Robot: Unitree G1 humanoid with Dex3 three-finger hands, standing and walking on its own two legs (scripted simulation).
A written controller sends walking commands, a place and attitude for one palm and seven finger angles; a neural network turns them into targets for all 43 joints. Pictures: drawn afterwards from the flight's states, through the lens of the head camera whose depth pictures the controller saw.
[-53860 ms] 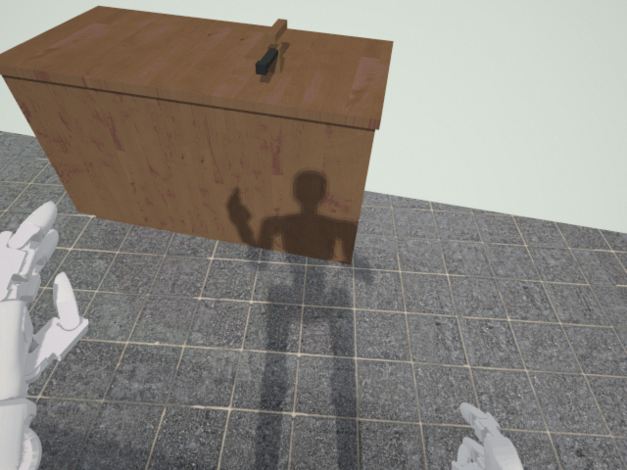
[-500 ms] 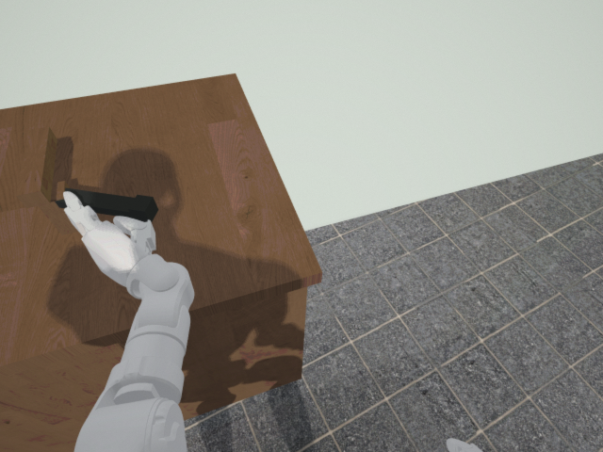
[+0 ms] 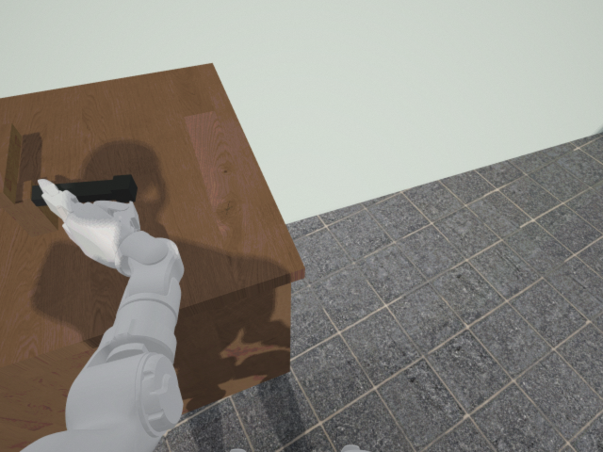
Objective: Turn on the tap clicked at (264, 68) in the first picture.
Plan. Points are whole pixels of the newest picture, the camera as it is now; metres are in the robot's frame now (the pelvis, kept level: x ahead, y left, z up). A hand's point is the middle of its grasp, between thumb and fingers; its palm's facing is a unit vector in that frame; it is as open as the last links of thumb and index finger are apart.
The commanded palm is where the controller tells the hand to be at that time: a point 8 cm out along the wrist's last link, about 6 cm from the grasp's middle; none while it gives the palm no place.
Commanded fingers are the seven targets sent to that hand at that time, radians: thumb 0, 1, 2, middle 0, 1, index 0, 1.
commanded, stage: push the lever round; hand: left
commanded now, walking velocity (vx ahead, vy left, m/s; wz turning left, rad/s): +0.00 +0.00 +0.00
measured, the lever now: (124, 188) +0.47 +0.25 +0.07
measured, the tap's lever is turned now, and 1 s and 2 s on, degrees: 77 86 85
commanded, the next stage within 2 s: lift the hand up off the lever in 0.22 s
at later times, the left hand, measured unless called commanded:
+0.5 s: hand (130, 200) +0.45 +0.24 +0.07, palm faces +0.84 -0.53 -0.10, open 8.0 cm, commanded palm +0.39 +0.25 +0.08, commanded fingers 0.00 0.90 0.90 -0.15 -0.15 -0.15 -0.15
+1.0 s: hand (130, 191) +0.45 +0.23 +0.08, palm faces +0.84 -0.54 -0.10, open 7.8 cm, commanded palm +0.39 +0.24 +0.10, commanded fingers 0.00 0.90 0.90 -0.15 -0.15 -0.15 -0.15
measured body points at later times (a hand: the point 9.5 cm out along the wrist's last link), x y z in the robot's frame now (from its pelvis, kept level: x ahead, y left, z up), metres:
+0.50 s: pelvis +0.00 +0.01 +0.00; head +0.06 +0.02 +0.45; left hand +0.40 +0.26 +0.07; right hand +0.04 -0.24 -0.13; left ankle +0.00 +0.14 -0.70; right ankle +0.01 -0.09 -0.70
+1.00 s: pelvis +0.01 +0.01 +0.01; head +0.06 +0.01 +0.46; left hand +0.41 +0.26 +0.09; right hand +0.07 -0.24 -0.13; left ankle +0.00 +0.14 -0.70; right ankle +0.01 -0.09 -0.70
